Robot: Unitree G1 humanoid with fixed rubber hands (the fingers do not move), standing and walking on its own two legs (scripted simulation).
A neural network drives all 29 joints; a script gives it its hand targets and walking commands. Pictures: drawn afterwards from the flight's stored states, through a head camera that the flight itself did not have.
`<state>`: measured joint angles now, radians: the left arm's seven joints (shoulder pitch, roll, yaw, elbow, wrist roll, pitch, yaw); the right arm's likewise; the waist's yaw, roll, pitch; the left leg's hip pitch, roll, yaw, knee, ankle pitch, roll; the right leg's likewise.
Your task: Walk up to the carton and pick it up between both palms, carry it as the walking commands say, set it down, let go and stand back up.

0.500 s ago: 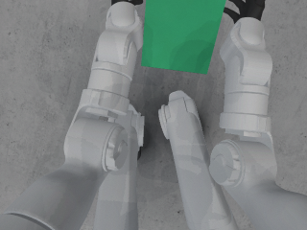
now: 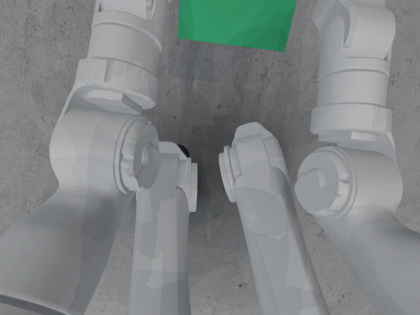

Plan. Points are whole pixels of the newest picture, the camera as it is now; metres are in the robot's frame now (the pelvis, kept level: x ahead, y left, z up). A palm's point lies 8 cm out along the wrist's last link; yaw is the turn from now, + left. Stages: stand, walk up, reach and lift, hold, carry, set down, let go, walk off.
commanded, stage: set down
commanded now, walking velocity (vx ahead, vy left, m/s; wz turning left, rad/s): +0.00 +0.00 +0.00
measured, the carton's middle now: out of the picture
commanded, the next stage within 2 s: none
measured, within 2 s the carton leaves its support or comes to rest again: rests again in 0.26 s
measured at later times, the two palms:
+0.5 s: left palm out of the picture +0.62 -0.01 -0.17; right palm out of the picture +0.55 -0.24 -0.17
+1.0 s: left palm out of the picture +0.63 -0.01 -0.17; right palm out of the picture +0.55 -0.24 -0.17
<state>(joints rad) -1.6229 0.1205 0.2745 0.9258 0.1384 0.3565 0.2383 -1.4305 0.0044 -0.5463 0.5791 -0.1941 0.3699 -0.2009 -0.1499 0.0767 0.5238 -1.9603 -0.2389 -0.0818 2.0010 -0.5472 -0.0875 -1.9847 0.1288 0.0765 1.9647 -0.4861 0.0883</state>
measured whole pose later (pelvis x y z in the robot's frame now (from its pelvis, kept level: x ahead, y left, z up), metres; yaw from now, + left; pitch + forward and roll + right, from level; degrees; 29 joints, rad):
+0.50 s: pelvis +0.05 +0.01 -0.03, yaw -1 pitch +42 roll -2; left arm -1.55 0.05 0.33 0.89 0.18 0.22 0.17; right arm -1.34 -0.02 -0.64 0.61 -0.19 0.25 -0.01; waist -0.17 0.06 0.30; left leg -2.18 -0.24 -0.08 2.11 -0.65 -0.06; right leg -2.20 0.11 0.05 2.06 -0.59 0.08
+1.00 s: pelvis +0.05 +0.01 -0.03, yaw -2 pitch +43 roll -3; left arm -1.55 0.03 0.39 0.95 0.27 0.21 0.15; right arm -1.33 -0.02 -0.69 0.66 -0.22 0.24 0.02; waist -0.16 0.05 0.25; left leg -2.21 -0.23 -0.07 2.13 -0.66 -0.05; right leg -2.23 0.10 0.05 2.07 -0.60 0.09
